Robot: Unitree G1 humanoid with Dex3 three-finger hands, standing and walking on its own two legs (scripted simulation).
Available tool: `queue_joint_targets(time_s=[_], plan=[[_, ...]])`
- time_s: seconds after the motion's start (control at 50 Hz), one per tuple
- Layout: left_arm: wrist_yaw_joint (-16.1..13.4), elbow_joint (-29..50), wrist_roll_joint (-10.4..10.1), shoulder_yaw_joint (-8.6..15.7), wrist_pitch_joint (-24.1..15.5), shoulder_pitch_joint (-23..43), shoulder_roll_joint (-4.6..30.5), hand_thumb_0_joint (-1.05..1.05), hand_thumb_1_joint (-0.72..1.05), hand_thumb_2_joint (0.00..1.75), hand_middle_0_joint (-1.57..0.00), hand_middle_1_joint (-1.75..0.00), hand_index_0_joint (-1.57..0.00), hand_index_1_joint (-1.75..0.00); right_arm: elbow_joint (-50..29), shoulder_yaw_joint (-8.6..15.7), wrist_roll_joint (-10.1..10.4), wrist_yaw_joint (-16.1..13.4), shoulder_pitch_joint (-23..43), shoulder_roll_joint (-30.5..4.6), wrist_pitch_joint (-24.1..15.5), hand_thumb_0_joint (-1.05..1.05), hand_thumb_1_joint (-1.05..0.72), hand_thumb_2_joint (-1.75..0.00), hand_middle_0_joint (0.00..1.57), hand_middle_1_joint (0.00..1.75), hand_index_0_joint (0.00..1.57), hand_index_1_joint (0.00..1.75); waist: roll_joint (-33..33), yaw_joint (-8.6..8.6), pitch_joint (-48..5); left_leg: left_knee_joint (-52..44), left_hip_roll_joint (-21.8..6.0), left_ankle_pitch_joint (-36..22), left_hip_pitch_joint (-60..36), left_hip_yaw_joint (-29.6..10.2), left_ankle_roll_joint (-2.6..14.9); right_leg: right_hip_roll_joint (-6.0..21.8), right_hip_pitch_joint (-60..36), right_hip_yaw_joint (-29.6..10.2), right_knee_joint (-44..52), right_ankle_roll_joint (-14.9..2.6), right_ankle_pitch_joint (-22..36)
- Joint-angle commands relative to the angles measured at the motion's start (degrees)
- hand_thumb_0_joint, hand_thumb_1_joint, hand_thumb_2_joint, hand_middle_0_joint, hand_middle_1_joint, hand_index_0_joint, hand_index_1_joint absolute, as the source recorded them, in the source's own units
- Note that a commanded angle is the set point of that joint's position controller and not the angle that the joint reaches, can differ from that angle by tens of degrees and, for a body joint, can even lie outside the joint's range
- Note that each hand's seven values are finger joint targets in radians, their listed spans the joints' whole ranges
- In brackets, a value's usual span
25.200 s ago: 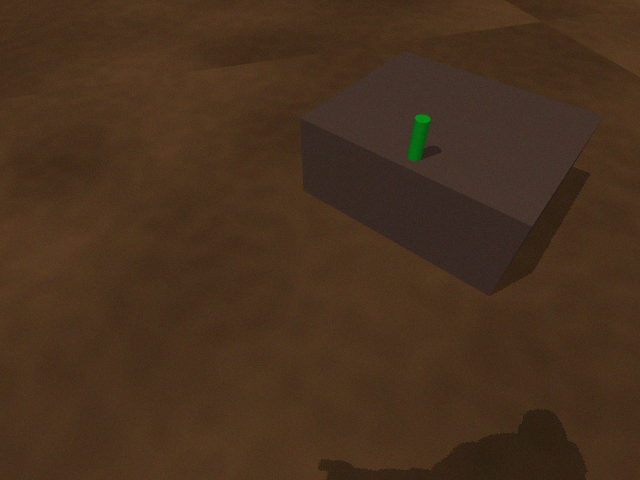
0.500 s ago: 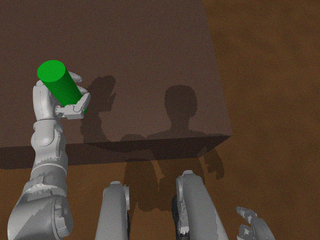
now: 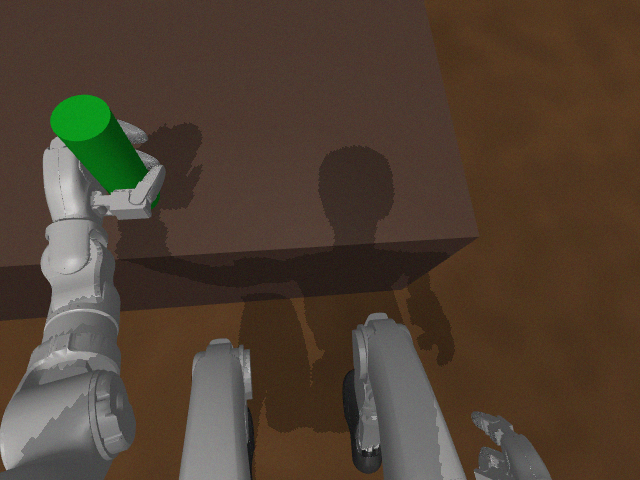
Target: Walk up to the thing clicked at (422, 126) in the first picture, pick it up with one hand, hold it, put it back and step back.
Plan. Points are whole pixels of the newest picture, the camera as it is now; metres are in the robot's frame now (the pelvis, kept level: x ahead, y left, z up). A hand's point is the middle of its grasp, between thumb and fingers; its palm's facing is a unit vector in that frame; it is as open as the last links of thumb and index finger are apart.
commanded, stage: lower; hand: left
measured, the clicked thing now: (115, 163) +0.48 +0.19 +0.02
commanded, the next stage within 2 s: loosen in 0.72 s
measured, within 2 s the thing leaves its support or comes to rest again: rests again in 0.60 s
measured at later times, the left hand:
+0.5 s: hand (141, 185) +0.48 +0.18 -0.03, palm faces +0.06 -1.00 -0.05, open 7.1 cm
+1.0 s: hand (148, 188) +0.48 +0.18 -0.05, palm faces +0.07 -1.00 -0.03, open 7.1 cm
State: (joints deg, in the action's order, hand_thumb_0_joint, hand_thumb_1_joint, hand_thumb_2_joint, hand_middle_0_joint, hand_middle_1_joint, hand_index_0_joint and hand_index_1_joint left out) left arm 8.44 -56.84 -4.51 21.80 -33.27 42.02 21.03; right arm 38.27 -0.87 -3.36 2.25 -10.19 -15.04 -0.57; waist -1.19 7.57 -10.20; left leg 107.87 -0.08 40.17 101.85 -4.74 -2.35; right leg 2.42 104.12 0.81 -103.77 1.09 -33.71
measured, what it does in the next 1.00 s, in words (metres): stands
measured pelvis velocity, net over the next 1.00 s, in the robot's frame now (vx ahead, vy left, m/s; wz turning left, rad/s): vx -0.01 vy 0.00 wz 0.01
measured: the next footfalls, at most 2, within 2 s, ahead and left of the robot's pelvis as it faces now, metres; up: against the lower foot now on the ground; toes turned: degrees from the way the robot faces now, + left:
none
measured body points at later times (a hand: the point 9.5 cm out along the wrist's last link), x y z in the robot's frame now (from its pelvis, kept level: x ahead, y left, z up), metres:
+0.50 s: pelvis -0.01 +0.00 -0.03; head +0.19 +0.03 +0.37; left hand +0.47 +0.24 -0.03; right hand +0.09 -0.27 -0.16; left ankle +0.06 +0.13 -0.46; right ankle +0.09 -0.13 -0.46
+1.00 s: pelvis -0.01 +0.00 -0.05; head +0.19 +0.03 +0.35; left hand +0.47 +0.23 -0.04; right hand +0.08 -0.27 -0.18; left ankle +0.06 +0.13 -0.46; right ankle +0.09 -0.13 -0.46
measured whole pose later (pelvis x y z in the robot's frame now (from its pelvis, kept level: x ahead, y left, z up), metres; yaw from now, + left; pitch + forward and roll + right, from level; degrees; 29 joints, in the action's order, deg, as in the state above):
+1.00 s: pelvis -0.01 +0.00 -0.05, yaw +0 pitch +34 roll -3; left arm 7.7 -55.2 -4.2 21.3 -31.2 44.9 20.7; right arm 36.8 -1.3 -3.1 2.4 -10.1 -15.9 0.3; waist -1.1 8.1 -8.9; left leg 116.7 1.2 40.6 110.2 -4.7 -2.1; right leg 3.1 112.3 0.0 -112.3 1.7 -34.1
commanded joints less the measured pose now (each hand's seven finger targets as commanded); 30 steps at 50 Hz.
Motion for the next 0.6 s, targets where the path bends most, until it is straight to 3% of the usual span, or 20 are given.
queue_joint_targets(time_s=[0.0,0.06,0.1,0.16,0.18,0.28,0.3,0.42,0.48,0.5,0.58], plan=[[0.3,11.9,-1.3,1.4,-3.5,18.1,10.5,0.00,0.44,1.30,-1.39,-1.45,-1.40,-1.45,-3.5,3.5,0.4,-0.6,-8.0,-10.6,-0.9,0.00,-0.91,-0.90,0.20,0.30,0.20,0.30,-3.6,0.50,-35.1,-12.4,1.2,-12.5,-16.0,3.1,3.50,-1.2,-24.8,0.9,10.5,-3.23,10.3],[0.2,11.9,-0.9,1.2,-3.7,20.0,11.3,0.00,0.45,1.30,-1.39,-1.45,-1.40,-1.45,-3.7,3.6,0.4,-0.7,-7.9,-10.7,-1.0,0.00,-0.90,-0.90,0.20,0.30,0.20,0.30,-3.8,0.94,-34.4,-11.8,1.2,-10.2,-14.6,3.2,3.49,-1.2,-23.7,0.9,10.1,-3.10,8.2],[-0.2,13.2,-0.5,1.9,-3.9,20.9,13.1,0.00,0.41,1.30,-1.40,-1.46,-1.41,-1.46,-3.8,3.5,0.2,-0.6,-7.5,-10.7,-1.1,0.00,-0.91,-0.90,0.20,0.30,0.20,0.30,-4.7,0.32,-34.8,-11.7,1.2,-8.3,-14.2,3.3,3.51,-1.2,-23.2,0.7,9.8,-3.09,6.2],[0.2,12.8,-0.6,0.9,-3.7,21.3,11.6,0.00,0.44,1.31,-1.39,-1.46,-1.40,-1.46,-4.2,3.5,0.2,-0.6,-7.7,-10.8,-1.0,0.00,-0.91,-0.90,0.20,0.30,0.20,0.30,-5.4,0.86,-36.2,-11.5,1.3,-9.0,-15.3,3.2,3.38,-1.0,-23.0,1.1,9.0,-3.09,7.0],[0.0,14.8,-0.6,1.6,-3.8,21.5,12.8,0.00,0.42,1.30,-1.40,-1.46,-1.40,-1.46,-3.8,3.6,0.2,-0.7,-8.3,-11.1,-1.0,0.00,-0.91,-0.90,0.20,0.30,0.20,0.30,-5.6,0.28,-37.8,-11.1,1.3,-10.2,-15.8,3.2,3.31,-1.1,-23.1,1.1,8.4,-3.19,8.1],[0.3,13.8,-0.5,0.2,-2.6,21.3,11.5,0.00,0.42,1.29,-1.37,-1.43,-1.37,-1.43,-3.9,3.6,0.3,-0.8,-8.3,-11.2,-0.8,0.00,-0.91,-0.90,0.20,0.30,0.20,0.30,-6.6,0.98,-37.9,-10.3,1.4,-11.2,-15.6,3.2,3.22,-1.0,-22.2,1.3,7.4,-3.33,9.1],[0.0,14.1,-0.5,1.5,-2.5,20.5,12.6,0.00,0.42,1.28,-1.36,-1.42,-1.36,-1.42,-3.7,3.6,0.3,-0.9,-8.5,-11.3,-0.8,0.00,-0.91,-0.90,0.20,0.30,0.20,0.30,-6.0,0.12,-38.2,-9.7,1.4,-12.1,-15.6,3.6,3.33,-0.9,-22.7,1.0,7.5,-3.23,9.9],[-0.4,11.5,-0.7,0.1,-1.7,19.4,9.4,0.00,0.42,1.28,-1.36,-1.42,-1.37,-1.42,-4.0,3.6,0.6,-0.7,-8.1,-11.2,-0.7,0.00,-0.91,-0.90,0.20,0.30,0.20,0.30,-4.2,1.07,-33.4,-9.2,1.6,-10.3,-12.6,3.3,3.56,-0.8,-19.8,1.4,6.9,-3.23,8.4],[-0.5,13.1,0.0,0.6,-2.3,20.0,11.6,0.00,0.43,1.29,-1.36,-1.41,-1.36,-1.41,-4.4,3.7,0.5,-0.7,-7.8,-11.2,-0.6,0.00,-0.90,-0.90,0.20,0.30,0.20,0.30,-3.8,0.66,-33.7,-9.4,1.6,-7.3,-11.4,3.4,3.68,-0.9,-20.0,1.5,7.1,-3.11,5.6],[-0.4,13.7,0.3,-0.4,-2.3,21.1,10.9,0.00,0.46,1.29,-1.35,-1.42,-1.36,-1.42,-4.2,3.8,0.3,-0.7,-7.9,-11.2,-0.5,0.00,-0.90,-0.90,0.20,0.30,0.20,0.30,-4.8,1.18,-34.5,-8.8,1.6,-8.4,-12.0,3.5,3.65,-0.8,-19.9,1.5,6.7,-3.10,6.8],[-0.3,15.0,-0.3,0.3,-2.4,21.8,11.4,0.00,0.45,1.28,-1.36,-1.41,-1.36,-1.41,-4.4,3.7,0.5,-0.7,-8.0,-11.6,-0.5,0.00,-0.90,-0.90,0.20,0.30,0.20,0.30,-5.9,0.49,-37.1,-8.7,1.5,-11.0,-15.0,3.1,3.25,-0.8,-19.0,1.8,5.2,-3.37,8.5]])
